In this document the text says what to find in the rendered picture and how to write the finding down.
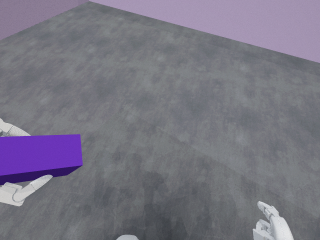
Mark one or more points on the left robot hand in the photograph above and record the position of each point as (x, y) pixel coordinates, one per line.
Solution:
(14, 194)

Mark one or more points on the right robot hand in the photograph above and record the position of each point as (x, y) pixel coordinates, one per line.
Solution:
(278, 228)

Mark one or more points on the sponge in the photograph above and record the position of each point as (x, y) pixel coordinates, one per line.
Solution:
(27, 158)

